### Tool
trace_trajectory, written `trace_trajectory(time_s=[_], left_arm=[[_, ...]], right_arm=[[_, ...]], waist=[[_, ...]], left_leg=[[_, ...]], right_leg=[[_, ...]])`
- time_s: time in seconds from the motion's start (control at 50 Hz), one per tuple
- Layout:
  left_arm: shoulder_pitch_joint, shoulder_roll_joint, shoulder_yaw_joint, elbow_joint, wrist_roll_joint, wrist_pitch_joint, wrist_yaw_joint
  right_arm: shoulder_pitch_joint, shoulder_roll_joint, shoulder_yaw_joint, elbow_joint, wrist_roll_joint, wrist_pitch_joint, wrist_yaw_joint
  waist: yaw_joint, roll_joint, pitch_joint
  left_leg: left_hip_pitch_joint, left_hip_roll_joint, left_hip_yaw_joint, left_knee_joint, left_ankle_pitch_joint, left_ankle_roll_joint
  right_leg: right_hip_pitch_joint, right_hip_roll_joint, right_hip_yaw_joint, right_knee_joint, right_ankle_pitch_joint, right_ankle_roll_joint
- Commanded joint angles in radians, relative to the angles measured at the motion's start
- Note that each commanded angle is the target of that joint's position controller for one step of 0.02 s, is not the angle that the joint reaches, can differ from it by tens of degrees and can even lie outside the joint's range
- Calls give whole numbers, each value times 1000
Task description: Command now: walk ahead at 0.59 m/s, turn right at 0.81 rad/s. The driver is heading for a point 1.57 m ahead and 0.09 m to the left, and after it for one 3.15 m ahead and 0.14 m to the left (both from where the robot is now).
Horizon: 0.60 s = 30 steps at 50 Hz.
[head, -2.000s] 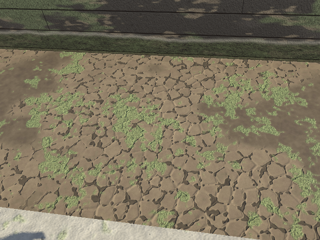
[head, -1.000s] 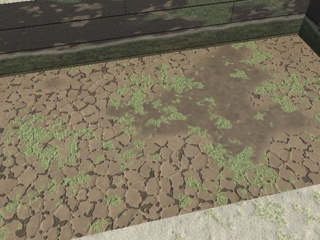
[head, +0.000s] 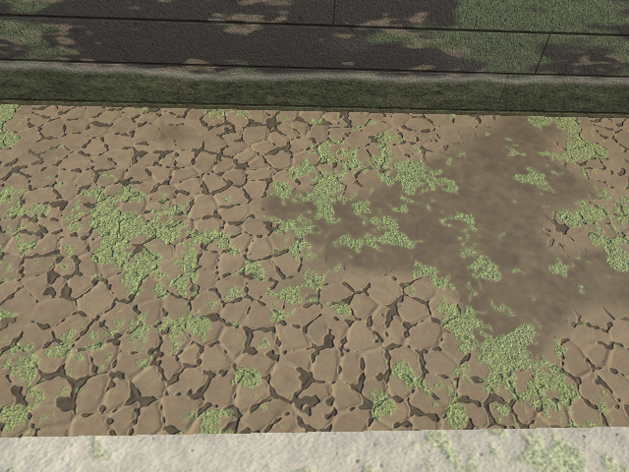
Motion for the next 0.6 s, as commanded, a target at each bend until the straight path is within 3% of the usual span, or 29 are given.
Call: trace_trajectory(time_s=[0.02,0.14,0.18,0.22,0.28,0.3,0.32,0.34,0.36,0.38,0.4,0.42,0.44,0.46,0.48,0.5,0.54,0.58,0.6], left_arm=[[-71,22,-9,-96,0,-36,-19],[-109,18,-30,-135,-4,-41,-36],[-133,-22,-52,-138,-2,-45,-37],[-193,-49,-73,-162,3,-58,-46],[-304,-63,-96,-195,17,-84,-91],[-321,-64,-99,-203,10,-96,-108],[-289,-42,-90,-191,3,-106,-116],[-256,-14,-74,-180,-1,-113,-118],[-148,38,-46,-154,1,-114,-110],[38,81,-18,-103,2,-112,-90],[222,148,10,-64,15,-101,-67],[230,213,7,-69,59,-114,-65],[182,110,-11,-84,71,-117,-68],[107,43,-29,-75,55,-122,-69],[61,21,-38,-57,51,-124,-73],[28,-7,-44,-47,63,-128,-77],[-46,-29,-54,-41,104,-133,-81],[-67,-45,-62,-18,98,-141,-80],[-82,-29,-57,-6,94,-146,-80]], right_arm=[[3,-95,-14,-73,-15,-32,-3],[60,-139,-13,-43,-22,-34,12],[106,-133,-6,-23,-13,-35,20],[148,-146,-5,-2,1,-23,21],[210,-143,6,32,38,0,21],[222,-160,3,35,46,0,19],[194,-187,-4,29,49,3,15],[188,-223,-10,32,50,0,11],[185,-254,-18,39,51,7,9],[156,-266,-20,36,47,8,11],[163,-208,-6,0,30,-7,9],[303,-17,38,-48,32,-30,15],[228,-77,24,-80,82,-38,10],[145,-106,4,-117,100,-18,-2],[102,-82,9,-143,80,-1,-16],[106,-55,11,-152,54,15,-19],[176,-44,1,-124,49,56,-8],[188,-55,-3,-121,55,89,-5],[152,-50,1,-137,49,98,-7]], waist=[[-46,162,87],[-51,120,137],[-54,72,159],[-62,66,189],[-73,62,206],[-72,75,207],[-44,97,185],[-10,128,140],[62,157,72],[178,158,-43],[255,117,-205],[137,-215,-423],[164,-168,-445],[140,-116,-257],[105,-69,-122],[67,-82,-67],[2,-121,-33],[-24,-93,-19],[-28,-82,17]], left_leg=[[129,237,-177,-171,-29,33],[135,275,-62,-152,141,74],[113,285,-68,-144,192,118],[133,308,-66,-140,262,161],[154,328,-70,-132,402,187],[127,334,-70,-145,439,189],[89,323,-54,-138,479,176],[87,330,-59,-115,644,171],[94,315,-47,7,840,155],[19,270,-11,207,889,123],[-224,198,-24,547,577,65],[-465,0,-169,912,-226,13],[-492,-13,-270,981,-203,1],[-565,15,-212,1008,-137,-20],[-590,47,-163,1019,-92,-35],[-578,72,-145,1009,-46,-38],[-494,84,-154,1025,8,-37],[-513,107,-153,984,-46,-42],[-547,128,-146,945,-41,-46]], right_leg=[[-345,-98,-16,155,125,10],[-420,-151,11,117,270,28],[-398,-125,23,49,265,8],[-403,-113,-3,-35,213,-9],[-332,-147,-131,-219,152,-33],[-240,-140,-141,-275,135,-38],[-100,-120,-143,-357,115,-39],[45,-78,-156,-395,92,-44],[199,-39,-167,-419,53,-63],[465,-23,-186,-453,138,-85],[823,-162,-27,-354,225,-104],[1046,-381,396,-452,7,-195],[937,-432,489,-617,-118,-190],[786,-433,403,-666,-166,-169],[637,-422,300,-670,-63,-163],[520,-395,199,-651,33,-158],[355,-370,43,-611,309,-139],[325,-389,-24,-608,385,-154],[296,-401,-50,-634,331,-160]])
